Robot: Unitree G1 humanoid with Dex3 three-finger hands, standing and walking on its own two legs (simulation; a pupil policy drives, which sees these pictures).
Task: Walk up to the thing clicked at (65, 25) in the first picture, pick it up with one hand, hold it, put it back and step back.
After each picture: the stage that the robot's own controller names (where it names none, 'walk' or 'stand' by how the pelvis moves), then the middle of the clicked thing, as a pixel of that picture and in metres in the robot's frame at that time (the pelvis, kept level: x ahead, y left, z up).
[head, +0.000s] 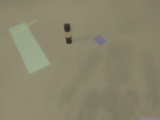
stand; (68, 34) +1.41 +0.22 -0.65
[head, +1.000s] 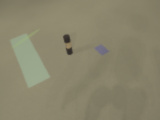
walk; (68, 45) +1.28 +0.30 -0.65
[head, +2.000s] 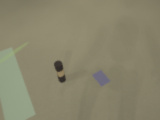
walk; (60, 72) +0.82 +0.30 -0.64
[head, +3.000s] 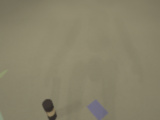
walk; (50, 110) +0.50 +0.26 -0.64
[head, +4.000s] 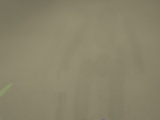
stand; out of the picture +0.36 +0.26 -0.65
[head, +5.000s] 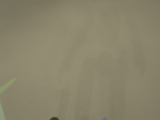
stand; out of the picture +0.38 +0.23 -0.66
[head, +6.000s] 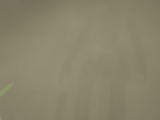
stand; out of the picture +0.37 +0.26 -0.66
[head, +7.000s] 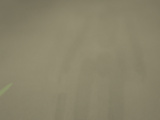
stand; out of the picture +0.36 +0.26 -0.66
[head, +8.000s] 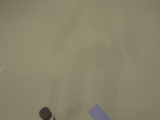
go down; (48, 117) +0.37 +0.26 -0.64
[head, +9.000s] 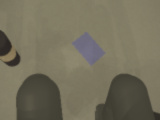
go down; (5, 51) +0.42 +0.32 -0.22
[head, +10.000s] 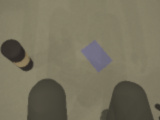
approach; (20, 58) +0.42 +0.31 -0.27
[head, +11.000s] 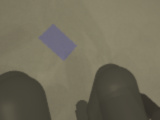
close in; out of the picture +0.39 +0.35 -0.15
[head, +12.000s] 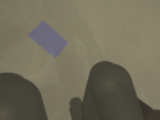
close; out of the picture +0.39 +0.34 -0.15
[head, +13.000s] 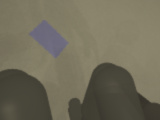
lift; out of the picture +0.34 +0.35 -0.15
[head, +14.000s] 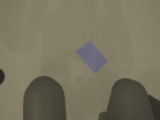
lift; out of the picture +0.30 +0.34 -0.03
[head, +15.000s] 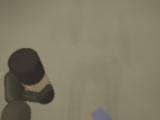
hold; (36, 81) +0.32 +0.17 +0.07
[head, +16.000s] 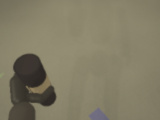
hold; (39, 84) +0.33 +0.17 +0.03
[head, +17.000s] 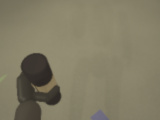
crouch; (45, 83) +0.33 +0.16 +0.03
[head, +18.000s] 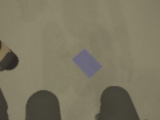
crouch; out of the picture +0.42 +0.28 -0.06
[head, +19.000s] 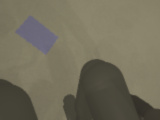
lower; out of the picture +0.40 +0.35 -0.16
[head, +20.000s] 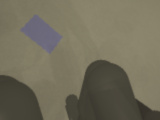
lower; out of the picture +0.40 +0.37 -0.15
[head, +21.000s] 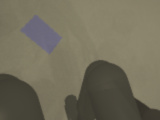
lower; out of the picture +0.39 +0.37 -0.16
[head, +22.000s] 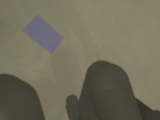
lower; out of the picture +0.39 +0.36 -0.16
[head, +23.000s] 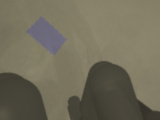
loosen; out of the picture +0.38 +0.35 -0.16
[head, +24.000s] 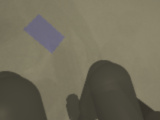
rise; out of the picture +0.39 +0.35 -0.16
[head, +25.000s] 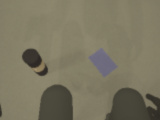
walk; (37, 64) +0.44 +0.28 -0.33
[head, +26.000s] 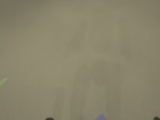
stand; out of the picture +0.37 +0.24 -0.59
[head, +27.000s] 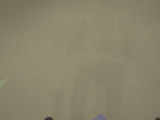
stand; out of the picture +0.38 +0.25 -0.60
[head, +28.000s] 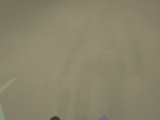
stand; out of the picture +0.39 +0.23 -0.65
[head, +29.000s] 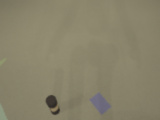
walk; (53, 105) +0.44 +0.21 -0.64
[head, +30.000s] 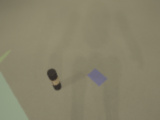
walk; (54, 80) +0.67 +0.30 -0.62
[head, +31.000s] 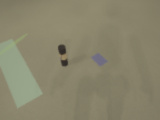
stand; (63, 56) +1.03 +0.25 -0.63
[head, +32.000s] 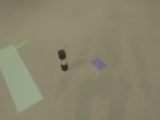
stand; (63, 60) +1.03 +0.25 -0.66
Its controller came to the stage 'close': yes
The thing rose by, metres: 0.68
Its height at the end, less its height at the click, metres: +0.00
